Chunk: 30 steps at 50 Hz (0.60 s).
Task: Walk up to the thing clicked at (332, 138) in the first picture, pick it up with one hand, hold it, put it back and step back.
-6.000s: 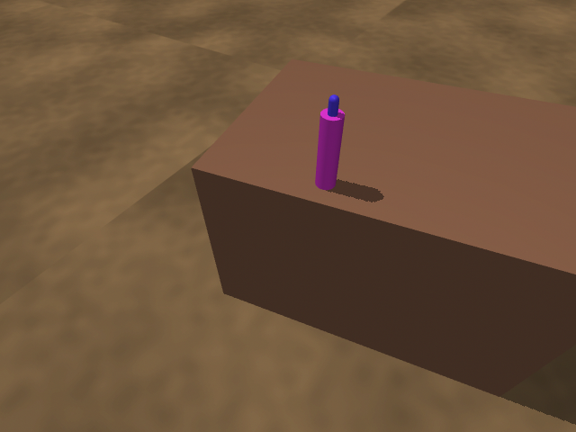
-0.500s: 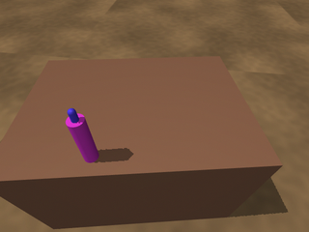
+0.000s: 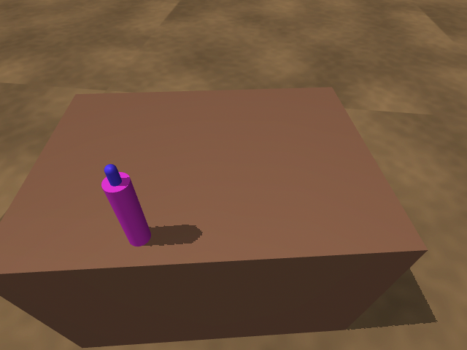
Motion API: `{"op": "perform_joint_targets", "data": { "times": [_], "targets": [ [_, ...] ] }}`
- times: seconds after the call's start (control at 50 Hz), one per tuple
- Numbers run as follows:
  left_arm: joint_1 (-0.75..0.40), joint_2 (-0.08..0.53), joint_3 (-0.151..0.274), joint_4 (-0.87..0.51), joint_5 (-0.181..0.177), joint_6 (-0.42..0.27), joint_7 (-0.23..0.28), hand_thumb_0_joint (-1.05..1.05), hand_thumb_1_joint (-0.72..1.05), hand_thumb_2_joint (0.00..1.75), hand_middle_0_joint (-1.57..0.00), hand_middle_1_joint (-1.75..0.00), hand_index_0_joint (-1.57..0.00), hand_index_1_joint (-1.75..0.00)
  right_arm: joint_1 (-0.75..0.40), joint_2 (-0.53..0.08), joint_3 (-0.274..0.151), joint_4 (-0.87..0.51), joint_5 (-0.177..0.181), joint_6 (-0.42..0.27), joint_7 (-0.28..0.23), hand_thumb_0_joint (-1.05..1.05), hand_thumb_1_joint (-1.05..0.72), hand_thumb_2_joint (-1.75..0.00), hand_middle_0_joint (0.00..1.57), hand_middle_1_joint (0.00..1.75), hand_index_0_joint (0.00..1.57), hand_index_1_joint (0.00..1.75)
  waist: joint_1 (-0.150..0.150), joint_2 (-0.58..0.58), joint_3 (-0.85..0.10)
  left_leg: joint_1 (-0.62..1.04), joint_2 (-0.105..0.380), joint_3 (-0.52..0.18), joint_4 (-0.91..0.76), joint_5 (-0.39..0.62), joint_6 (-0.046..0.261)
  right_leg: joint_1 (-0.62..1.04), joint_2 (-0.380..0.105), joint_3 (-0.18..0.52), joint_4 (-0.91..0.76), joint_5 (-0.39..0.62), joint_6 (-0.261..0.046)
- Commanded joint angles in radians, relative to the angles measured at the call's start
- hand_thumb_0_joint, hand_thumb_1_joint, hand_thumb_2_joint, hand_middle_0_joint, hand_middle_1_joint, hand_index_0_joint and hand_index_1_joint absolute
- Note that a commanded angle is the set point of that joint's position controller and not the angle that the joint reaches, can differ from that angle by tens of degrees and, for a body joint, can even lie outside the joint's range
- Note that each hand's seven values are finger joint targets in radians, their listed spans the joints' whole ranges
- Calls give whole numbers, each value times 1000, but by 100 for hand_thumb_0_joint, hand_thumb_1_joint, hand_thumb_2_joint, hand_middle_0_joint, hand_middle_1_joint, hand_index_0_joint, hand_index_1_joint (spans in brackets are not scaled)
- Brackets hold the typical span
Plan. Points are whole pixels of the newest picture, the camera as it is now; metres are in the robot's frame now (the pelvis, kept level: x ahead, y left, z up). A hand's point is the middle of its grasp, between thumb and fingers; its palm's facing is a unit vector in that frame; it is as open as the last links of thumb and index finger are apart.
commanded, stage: stand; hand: left
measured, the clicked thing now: (126, 206) +0.43 +0.22 -0.01
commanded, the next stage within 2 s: rise first in 0.10 s
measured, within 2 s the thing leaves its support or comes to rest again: neither
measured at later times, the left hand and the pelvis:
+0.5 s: hand out of the picture +0.18 +0.25 -0.11, palm faces +0.20 -0.93 -0.32, open 12.2 cm; pelvis -0.01 +0.00 -0.01, yaw +0 degrees
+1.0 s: hand (71, 332) +0.20 +0.27 -0.04, palm faces +0.30 -0.88 -0.36, open 17.4 cm; pelvis +0.02 +0.00 -0.01, yaw +1 degrees
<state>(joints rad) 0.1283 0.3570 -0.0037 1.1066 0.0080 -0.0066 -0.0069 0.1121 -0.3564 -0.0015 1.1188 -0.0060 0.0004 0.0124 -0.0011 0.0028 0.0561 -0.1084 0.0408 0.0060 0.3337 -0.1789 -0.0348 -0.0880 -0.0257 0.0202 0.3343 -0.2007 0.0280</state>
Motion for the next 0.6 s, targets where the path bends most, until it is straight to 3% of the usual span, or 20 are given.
{"op": "perform_joint_targets", "data": {
  "times": [0.0, 0.16, 0.18, 0.2, 0.22, 0.24, 0.26, 0.28, 0.32, 0.34, 0.36, 0.4, 0.46, 0.48, 0.5, 0.52, 0.54, 0.58],
  "targets": [
    [-31, 214, 45, -56, 2, -21, 16, 0, 90, 90, -20, -30, -20, -30, -38, -211, -45, -58, -2, -23, -17, 0, -90, -90, 20, 30, 20, 30, -1, 0, -59, 23, 94, -71, -49, 120, 48, -31, -98, 61, -56, 140, -43],
    [-32, 216, 46, -53, 1, -20, 14, 0, 90, 90, -20, -30, -20, -30, -29, -212, -45, -54, -3, -23, -15, 0, -90, -90, 20, 30, 20, 30, -3, -2, -48, 8, 89, -73, -59, 77, 50, -34, -98, 67, -60, 107, -45],
    [-26, 218, 46, -53, 2, -22, 15, 0, 82, 82, -12, -22, -12, -22, -35, -207, -45, -56, -3, -23, -14, 0, -82, -82, 12, 22, 12, 22, -1, -6, -56, 18, 92, -77, -58, 95, 49, -39, -96, 64, -56, 109, -44],
    [-376, 18, 9, -404, -73, -104, 20, 0, 74, 74, -4, -14, -4, -14, -386, -21, -3, -407, 99, -146, -29, 0, -74, -74, 5, 14, 5, 14, -32, 23, -112, -113, -48, 43, 60, 24, 35, -150, 11, -39, 25, 43, -24],
    [-348, 94, 29, -444, -109, -145, 45, 0, 66, 66, -5, -6, -3, -8, -355, -55, -1, -447, 108, -164, -46, 0, -66, -66, 5, 6, 5, 6, 9, -56, -137, -58, -41, 38, 25, -7, 40, -75, 10, -45, 0, 4, -20],
    [-245, 179, 73, -354, -102, -140, 65, 0, 58, 58, -6, -6, -3, -9, -245, -171, -74, -318, 99, -152, -71, 0, -58, -58, 5, 5, 5, 5, -25, 0, -88, -54, -43, 45, 2, -58, 37, -117, 11, -41, -10, -30, -27],
    [-157, 230, 142, -287, -108, -127, 70, 0, 50, 50, -6, -7, -4, -9, -190, -189, -108, -252, 96, -134, -74, 0, -50, -50, 5, 5, 5, 5, 8, 23, -50, -100, -40, 55, 23, -54, 29, -115, 16, -48, 6, -37, -29],
    [-120, 218, 169, -288, -104, -116, 77, 0, 42, 42, -7, -8, -6, -9, -193, -195, -135, -251, 96, -134, -82, 0, -42, -42, 5, 5, 5, 5, 9, -2, -107, -95, -35, 50, 43, 2, 25, -110, 24, -53, 27, 13, -32],
    [-178, 190, 148, -384, -97, -136, 92, 0, 27, 30, -6, -7, -6, -8, -175, -157, -130, -289, 88, -150, -97, 0, -26, -26, 5, 5, 5, 5, 6, 2, -246, -53, -32, 46, 73, 99, 29, -72, 21, -51, 63, 126, -27],
    [-112, 196, 173, -359, -87, -132, 99, 0, 24, 29, -6, -7, -5, -8, -136, -157, -139, -282, 81, -147, -101, 0, -18, -23, 5, 5, 5, 5, 5, -1, -257, -54, -30, 38, 77, 126, 31, -79, 26, -53, 68, 154, -27],
    [-52, 202, 205, -313, -69, -121, 99, 0, 19, 26, -6, -7, -6, -7, -67, -151, -163, -250, 64, -135, -98, 0, -12, -22, 5, 5, 5, 5, 1, 11, -210, -85, -33, 36, 79, 124, 34, -106, 26, -54, 70, 153, -31],
    [7, 145, 220, -360, -47, -111, 83, 0, 7, 20, -5, -7, -6, -6, 28, -113, -192, -265, 45, -118, -85, 0, 1, -18, 5, 5, 5, 5, 6, 8, -255, -56, -41, 40, 83, 183, 33, -85, 30, -57, 70, 200, -30],
    [22, 142, 222, -454, -48, -102, 85, 0, -9, 13, -5, -6, -6, -5, -16, -78, -152, -362, 50, -108, -82, 0, 15, -14, 5, 5, 5, 5, 31, 18, -236, -53, -43, 45, 60, 202, 25, -81, 29, -61, 55, 197, -28],
    [48, 131, 222, -464, -52, -97, 82, 0, -15, 12, -5, -6, -6, -5, 17, -72, -158, -352, 51, -100, -80, 0, 20, -12, 5, 5, 5, 5, 24, 23, -196, -66, -44, 50, 54, 179, 24, -99, 29, -62, 48, 175, -28],
    [28, 103, 203, -521, -56, -97, 79, 0, -20, 12, -5, -6, -5, -6, 0, -42, -137, -394, 55, -99, -76, 0, 24, -11, 5, 5, 5, 5, 24, 18, -181, -74, -43, 47, 49, 162, 24, -111, 28, -66, 43, 154, -29],
    [23, 110, 214, -548, -57, -96, 79, 0, -23, 11, -4, -5, -4, -5, -1, -74, -164, -428, 55, -99, -79, 0, 28, -10, 5, 5, 5, 5, 15, 8, -178, -72, -41, 48, 45, 146, 24, -115, 29, -66, 39, 140, -28],
    [9, 110, 208, -584, -56, -98, 80, 0, -30, 10, -5, -5, -5, -5, -25, -52, -141, -450, 56, -102, -79, 0, 31, -9, 5, 5, 5, 5, 22, 15, -155, -82, -42, 47, 36, 118, 27, -121, 25, -68, 32, 113, -29],
    [-27, 113, 209, -656, -54, -104, 83, 0, -37, 8, -4, -5, -4, -5, -72, -56, -138, -503, 51, -110, -81, 0, 39, -7, 5, 5, 5, 5, 26, 3, -153, -78, -41, 44, 34, 108, 31, -117, 22, -66, 32, 102, -28]
  ]
}}
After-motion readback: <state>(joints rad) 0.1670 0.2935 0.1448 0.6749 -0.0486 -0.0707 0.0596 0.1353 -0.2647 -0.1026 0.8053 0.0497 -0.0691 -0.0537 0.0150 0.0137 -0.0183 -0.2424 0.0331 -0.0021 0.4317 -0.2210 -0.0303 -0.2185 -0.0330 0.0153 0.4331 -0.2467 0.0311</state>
